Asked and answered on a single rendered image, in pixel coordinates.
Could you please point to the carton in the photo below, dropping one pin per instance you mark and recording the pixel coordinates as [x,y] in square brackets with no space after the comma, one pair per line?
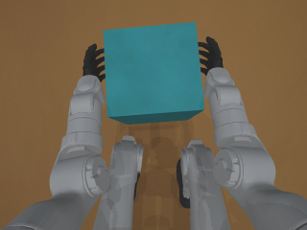
[153,73]

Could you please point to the robot left upper arm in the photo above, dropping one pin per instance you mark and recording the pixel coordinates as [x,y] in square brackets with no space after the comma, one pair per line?
[76,184]

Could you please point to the robot left hand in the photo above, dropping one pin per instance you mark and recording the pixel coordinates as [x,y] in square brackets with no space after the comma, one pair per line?
[90,63]

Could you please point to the left robot thigh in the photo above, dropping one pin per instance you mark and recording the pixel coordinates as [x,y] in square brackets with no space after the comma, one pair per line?
[115,211]

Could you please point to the robot right forearm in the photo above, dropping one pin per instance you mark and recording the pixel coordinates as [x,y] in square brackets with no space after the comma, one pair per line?
[228,112]

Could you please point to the robot right hand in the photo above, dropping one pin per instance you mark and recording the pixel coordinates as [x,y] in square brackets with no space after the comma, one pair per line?
[213,55]

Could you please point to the robot left shin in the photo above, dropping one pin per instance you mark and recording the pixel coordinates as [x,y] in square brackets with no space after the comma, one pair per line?
[116,146]

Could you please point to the robot right upper arm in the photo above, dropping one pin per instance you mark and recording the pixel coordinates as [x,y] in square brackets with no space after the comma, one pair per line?
[248,174]

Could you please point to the robot left forearm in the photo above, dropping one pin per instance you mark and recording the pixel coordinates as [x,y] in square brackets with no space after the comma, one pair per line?
[83,133]

